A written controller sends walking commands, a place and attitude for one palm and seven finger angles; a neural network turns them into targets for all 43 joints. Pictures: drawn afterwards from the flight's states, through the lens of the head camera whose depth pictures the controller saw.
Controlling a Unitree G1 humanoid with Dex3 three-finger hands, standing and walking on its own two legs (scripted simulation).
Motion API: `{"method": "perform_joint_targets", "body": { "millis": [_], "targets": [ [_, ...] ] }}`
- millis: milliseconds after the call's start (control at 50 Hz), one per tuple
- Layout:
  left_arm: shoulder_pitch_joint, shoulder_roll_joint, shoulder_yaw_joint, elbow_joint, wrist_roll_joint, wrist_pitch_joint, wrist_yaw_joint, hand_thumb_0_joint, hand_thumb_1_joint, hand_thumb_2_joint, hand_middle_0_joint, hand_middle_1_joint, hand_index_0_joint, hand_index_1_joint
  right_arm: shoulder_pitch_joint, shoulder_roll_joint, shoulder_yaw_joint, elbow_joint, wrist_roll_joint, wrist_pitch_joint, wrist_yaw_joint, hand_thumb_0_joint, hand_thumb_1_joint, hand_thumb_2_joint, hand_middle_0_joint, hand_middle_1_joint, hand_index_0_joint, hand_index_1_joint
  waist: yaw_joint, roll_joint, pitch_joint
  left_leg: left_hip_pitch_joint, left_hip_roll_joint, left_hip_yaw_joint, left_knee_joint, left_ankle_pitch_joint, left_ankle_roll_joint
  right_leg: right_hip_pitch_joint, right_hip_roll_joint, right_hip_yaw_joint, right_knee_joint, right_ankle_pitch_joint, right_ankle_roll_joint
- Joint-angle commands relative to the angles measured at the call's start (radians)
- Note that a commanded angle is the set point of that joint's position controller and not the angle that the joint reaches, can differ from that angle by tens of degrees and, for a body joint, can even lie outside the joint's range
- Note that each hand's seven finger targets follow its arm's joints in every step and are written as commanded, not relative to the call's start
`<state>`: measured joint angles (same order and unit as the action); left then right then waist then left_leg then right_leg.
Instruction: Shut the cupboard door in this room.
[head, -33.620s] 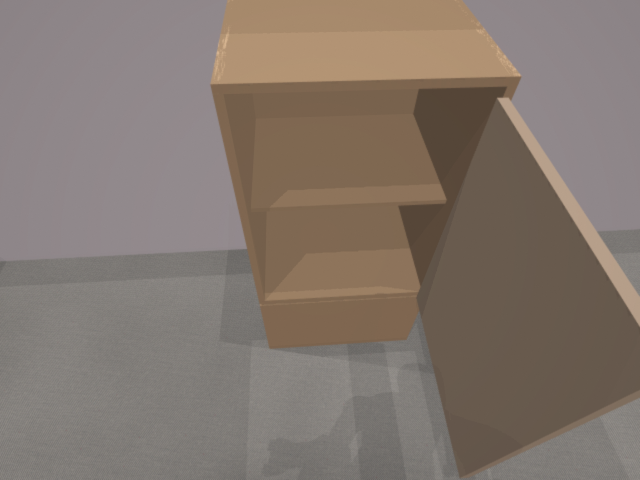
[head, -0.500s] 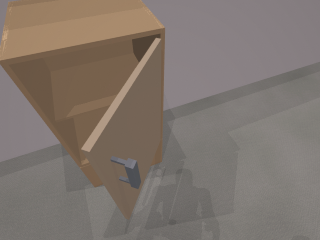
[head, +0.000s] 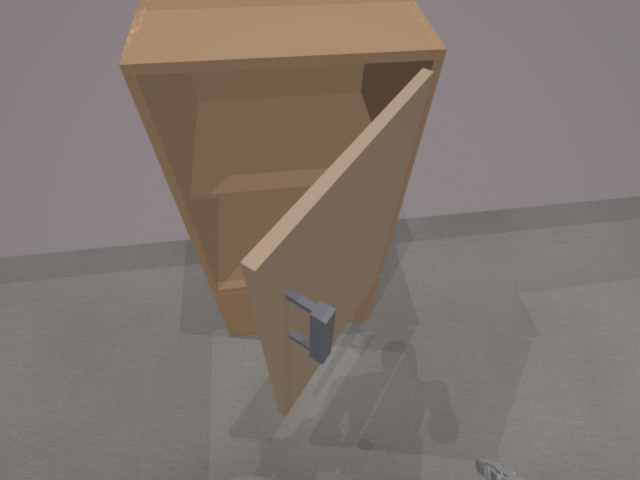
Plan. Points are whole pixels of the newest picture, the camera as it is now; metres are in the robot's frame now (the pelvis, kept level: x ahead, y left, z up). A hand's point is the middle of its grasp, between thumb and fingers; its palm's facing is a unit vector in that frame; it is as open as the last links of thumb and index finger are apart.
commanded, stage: turn or walk to find it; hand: left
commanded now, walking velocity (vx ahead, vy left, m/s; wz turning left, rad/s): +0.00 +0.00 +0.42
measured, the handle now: (308, 327) +0.30 +0.05 -0.01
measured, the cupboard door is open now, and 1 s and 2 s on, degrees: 49 49 49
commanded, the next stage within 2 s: stand and wait in 0.10 s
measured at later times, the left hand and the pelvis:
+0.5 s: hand out of the picture +0.03 +0.15 -0.15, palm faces +0.15 -0.96 -0.24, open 7.3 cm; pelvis +0.01 -0.04 +0.02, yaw +6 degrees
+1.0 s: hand out of the picture +0.00 +0.16 -0.16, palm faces +0.21 -0.95 -0.22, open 7.4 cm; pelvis +0.01 -0.03 +0.01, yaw +9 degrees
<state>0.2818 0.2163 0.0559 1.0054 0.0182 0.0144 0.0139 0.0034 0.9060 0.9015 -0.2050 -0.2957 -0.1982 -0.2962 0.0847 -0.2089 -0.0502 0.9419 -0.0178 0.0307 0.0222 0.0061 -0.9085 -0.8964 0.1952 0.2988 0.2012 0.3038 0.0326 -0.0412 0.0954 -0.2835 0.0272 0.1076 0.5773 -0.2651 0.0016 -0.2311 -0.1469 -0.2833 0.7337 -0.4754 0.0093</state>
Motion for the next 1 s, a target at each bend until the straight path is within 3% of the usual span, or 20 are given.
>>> {"method": "perform_joint_targets", "body": {
  "millis": [0, 60, 180, 220, 240, 260, 280, 300, 320, 360, 400, 440, 500, 540, 560, 600, 640, 800, 900, 980],
  "targets": [
    [-0.106, 0.094, 0.018, -0.140, -0.004, 0.001, 0.013, 0.000, 0.900, 0.900, -0.200, -0.300, -0.200, -0.300, 0.171, -0.246, -0.056, -0.030, 0.004, -0.016, -0.032, 0.000, -0.900, -0.900, 0.200, 0.300, 0.200, 0.300, -0.098, 0.301, -0.180, 0.250, 0.366, -0.421, -0.233, 0.533, 0.242, -0.332, 0.016, 0.220, 0.397, -0.167, 0.061],
    [-0.065, 0.090, 0.024, -0.107, 0.001, 0.006, -0.003, 0.000, 0.900, 0.900, -0.200, -0.300, -0.200, -0.300, 0.040, -0.178, -0.032, -0.064, -0.007, -0.020, -0.036, 0.000, -0.900, -0.900, 0.200, 0.300, 0.200, 0.300, -0.032, 0.191, -0.109, 0.088, 0.251, -0.301, -0.242, 0.334, 0.171, -0.258, 0.027, 0.236, 0.323, -0.023, 0.060],
    [-0.008, 0.049, 0.006, -0.083, -0.001, 0.003, -0.004, 0.000, 0.900, 0.900, -0.200, -0.300, -0.200, -0.300, 0.030, -0.164, -0.032, -0.053, -0.010, -0.018, -0.030, 0.000, -0.900, -0.900, 0.200, 0.300, 0.200, 0.300, -0.019, 0.201, -0.121, 0.025, 0.198, -0.247, -0.229, 0.211, 0.135, -0.085, 0.083, 0.173, 0.003, 0.060, 0.065],
    [0.043, 0.060, 0.005, -0.057, -0.001, -0.010, -0.002, 0.000, 0.900, 0.900, -0.200, -0.300, -0.200, -0.300, 0.030, -0.147, -0.029, -0.041, -0.003, -0.016, -0.030, 0.000, -0.900, -0.900, 0.200, 0.300, 0.200, 0.300, 0.007, 0.156, -0.129, -0.015, 0.160, -0.224, -0.148, 0.174, 0.088, 0.038, 0.089, 0.162, -0.198, 0.221, 0.065],
    [0.064, 0.095, 0.007, -0.049, 0.004, -0.021, 0.002, 0.000, 0.900, 0.900, -0.200, -0.300, -0.200, -0.300, 0.040, -0.113, -0.024, -0.038, 0.003, -0.018, -0.027, 0.000, -0.900, -0.900, 0.200, 0.300, 0.200, 0.300, 0.016, 0.076, -0.138, -0.044, 0.104, -0.185, -0.063, 0.100, 0.041, 0.095, 0.039, 0.220, -0.317, 0.299, 0.056],
    [0.045, 0.169, 0.017, -0.054, 0.012, -0.030, 0.010, 0.000, 0.900, 0.900, -0.200, -0.300, -0.200, -0.300, 0.072, -0.050, -0.013, -0.042, 0.010, -0.018, -0.023, 0.000, -0.900, -0.900, 0.200, 0.300, 0.200, 0.300, 0.000, -0.132, -0.137, -0.134, 0.003, -0.096, 0.074, -0.043, -0.013, 0.136, -0.130, 0.424, -0.396, 0.374, -0.010],
    [0.017, 0.217, 0.021, -0.071, 0.010, -0.030, 0.009, 0.000, 0.900, 0.900, -0.200, -0.300, -0.200, -0.300, 0.071, -0.047, -0.011, -0.051, 0.010, -0.006, -0.022, 0.000, -0.900, -0.900, 0.200, 0.300, 0.200, 0.300, 0.000, -0.217, -0.106, -0.114, -0.032, -0.082, 0.201, -0.275, -0.030, 0.029, -0.266, 0.504, -0.472, 0.383, -0.107],
    [-0.001, 0.207, 0.026, -0.075, 0.007, -0.032, 0.011, 0.000, 0.900, 0.900, -0.200, -0.300, -0.200, -0.300, 0.044, -0.065, -0.020, -0.046, 0.004, 0.013, -0.027, 0.000, -0.900, -0.900, 0.200, 0.300, 0.200, 0.300, 0.013, -0.265, -0.074, -0.099, -0.004, -0.141, 0.316, -0.310, -0.021, -0.070, -0.267, 0.545, -0.504, 0.303, -0.147],
    [-0.040, 0.177, 0.019, -0.071, 0.007, -0.029, 0.012, 0.000, 0.900, 0.900, -0.200, -0.300, -0.200, -0.300, 0.048, -0.073, -0.021, -0.029, 0.002, 0.013, -0.028, 0.000, -0.900, -0.900, 0.200, 0.300, 0.200, 0.300, -0.007, -0.213, -0.030, -0.115, 0.001, -0.144, 0.385, -0.268, -0.017, -0.086, -0.237, 0.519, -0.500, 0.315, -0.155],
    [-0.072, 0.145, 0.015, -0.066, 0.006, -0.029, 0.017, 0.000, 0.900, 0.900, -0.200, -0.300, -0.200, -0.300, 0.094, -0.047, -0.015, 0.010, 0.005, 0.003, -0.025, 0.000, -0.900, -0.900, 0.200, 0.300, 0.200, 0.300, -0.029, -0.121, -0.061, -0.108, 0.010, -0.114, 0.381, -0.216, -0.025, -0.004, -0.179, 0.390, -0.431, 0.541, -0.145],
    [-0.028, 0.139, 0.014, -0.046, 0.010, -0.035, 0.016, 0.000, 0.900, 0.900, -0.200, -0.300, -0.200, -0.300, 0.087, -0.027, -0.003, 0.022, 0.009, -0.007, -0.025, 0.000, -0.900, -0.900, 0.200, 0.300, 0.200, 0.300, -0.005, -0.130, -0.094, -0.088, 0.005, -0.081, 0.264, -0.228, -0.037, 0.087, -0.153, 0.341, -0.384, 0.707, -0.143],
    [0.003, 0.142, 0.013, -0.016, 0.008, -0.036, 0.016, 0.000, 0.900, 0.900, -0.200, -0.300, -0.200, -0.300, 0.091, -0.012, 0.004, 0.032, 0.011, -0.014, -0.028, 0.000, -0.900, -0.900, 0.200, 0.300, 0.200, 0.300, 0.002, -0.123, -0.120, -0.054, -0.003, -0.055, 0.122, -0.186, -0.043, 0.141, -0.140, 0.336, -0.366, 0.739, -0.146],
    [-0.011, 0.128, 0.009, 0.014, -0.005, -0.034, 0.020, 0.000, 0.900, 0.900, -0.200, -0.300, -0.200, -0.300, 0.151, -0.004, 0.012, 0.078, 0.007, -0.026, -0.034, 0.000, -0.900, -0.900, 0.200, 0.300, 0.200, 0.300, -0.022, -0.090, -0.138, 0.102, 0.002, -0.038, -0.153, 0.022, -0.042, 0.102, -0.103, 0.316, -0.324, 0.634, -0.094],
    [-0.006, 0.078, 0.000, 0.016, -0.012, -0.029, 0.017, 0.000, 0.900, 0.900, -0.200, -0.300, -0.200, -0.300, 0.181, -0.057, 0.005, 0.098, 0.001, -0.042, -0.038, 0.000, -0.900, -0.900, 0.200, 0.300, 0.200, 0.300, -0.026, 0.059, -0.142, 0.215, 0.107, -0.137, -0.217, 0.248, -0.005, 0.000, -0.017, 0.262, -0.274, 0.450, -0.025],
    [0.006, 0.055, -0.005, 0.016, -0.010, -0.024, 0.015, 0.000, 0.900, 0.900, -0.200, -0.300, -0.200, -0.300, 0.163, -0.085, 0.002, 0.093, 0.001, -0.042, -0.041, 0.000, -0.900, -0.900, 0.200, 0.300, 0.200, 0.300, -0.008, 0.108, -0.131, 0.196, 0.173, -0.182, -0.214, 0.301, 0.024, -0.007, 0.015, 0.237, -0.284, 0.348, -0.002],
    [-0.030, 0.046, -0.014, 0.036, -0.008, -0.016, 0.016, 0.000, 0.900, 0.900, -0.200, -0.300, -0.200, -0.300, 0.118, -0.078, 0.009, 0.102, 0.003, -0.040, -0.045, 0.000, -0.900, -0.900, 0.200, 0.300, 0.200, 0.300, -0.011, 0.188, -0.064, 0.084, 0.170, -0.202, -0.269, 0.222, 0.038, 0.043, 0.032, 0.202, -0.298, 0.289, 0.027],
    [-0.017, 0.053, -0.013, 0.053, -0.007, -0.011, 0.014, 0.000, 0.900, 0.900, -0.200, -0.300, -0.200, -0.300, 0.108, -0.070, 0.012, 0.102, 0.003, -0.036, -0.048, 0.000, -0.900, -0.900, 0.200, 0.300, 0.200, 0.300, -0.003, 0.170, -0.031, 0.028, 0.146, -0.199, -0.282, 0.139, 0.029, 0.069, 0.029, 0.201, -0.306, 0.293, 0.025],
    [-0.005, 0.069, 0.004, 0.038, -0.004, -0.014, 0.017, 0.000, 0.900, 0.900, -0.200, -0.300, -0.200, -0.300, 0.137, -0.074, 0.004, 0.076, 0.000, -0.030, -0.048, 0.000, -0.900, -0.900, 0.200, 0.300, 0.200, 0.300, -0.014, 0.089, -0.096, 0.029, 0.109, -0.196, -0.180, 0.230, 0.027, 0.078, -0.012, 0.189, -0.257, 0.398, 0.010],
    [-0.015, 0.078, -0.001, 0.041, -0.004, -0.020, 0.021, 0.000, 0.900, 0.900, -0.200, -0.300, -0.200, -0.300, 0.158, -0.052, 0.010, 0.084, 0.001, -0.032, -0.048, 0.000, -0.900, -0.900, 0.200, 0.300, 0.200, 0.300, -0.025, 0.006, -0.121, 0.061, 0.073, -0.143, -0.120, 0.247, 0.001, 0.094, -0.053, 0.215, -0.279, 0.482, -0.014],
    [-0.029, 0.066, -0.008, 0.044, -0.004, -0.017, 0.021, 0.000, 0.900, 0.900, -0.200, -0.300, -0.200, -0.300, 0.157, -0.056, 0.016, 0.093, 0.000, -0.036, -0.049, 0.000, -0.900, -0.900, 0.200, 0.300, 0.200, 0.300, -0.024, 0.046, -0.095, 0.067, 0.090, -0.162, -0.163, 0.254, 0.005, 0.083, -0.024, 0.202, -0.282, 0.430, 0.000]
  ]
}}
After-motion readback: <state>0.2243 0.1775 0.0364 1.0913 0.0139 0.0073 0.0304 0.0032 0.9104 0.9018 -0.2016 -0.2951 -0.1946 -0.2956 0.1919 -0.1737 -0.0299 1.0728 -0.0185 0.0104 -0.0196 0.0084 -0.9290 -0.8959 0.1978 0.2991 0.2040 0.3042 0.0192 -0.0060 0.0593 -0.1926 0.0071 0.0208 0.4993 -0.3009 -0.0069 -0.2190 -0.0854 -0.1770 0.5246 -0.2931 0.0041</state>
